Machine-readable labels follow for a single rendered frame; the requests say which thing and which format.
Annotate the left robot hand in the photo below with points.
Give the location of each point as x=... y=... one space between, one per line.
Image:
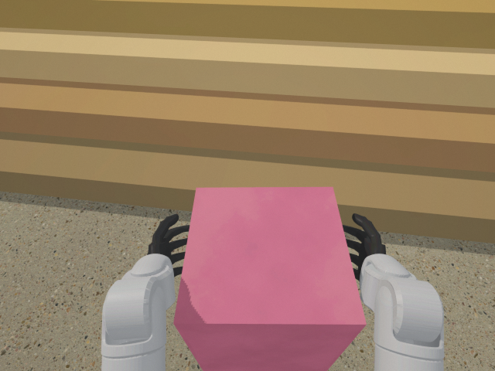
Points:
x=161 y=241

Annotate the robot left forearm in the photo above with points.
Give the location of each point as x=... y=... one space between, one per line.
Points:
x=133 y=334

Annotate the robot right forearm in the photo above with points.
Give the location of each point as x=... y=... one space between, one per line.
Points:
x=408 y=316

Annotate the right robot hand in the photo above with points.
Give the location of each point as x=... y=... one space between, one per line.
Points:
x=370 y=242

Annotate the carton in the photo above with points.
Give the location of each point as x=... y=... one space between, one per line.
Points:
x=267 y=281

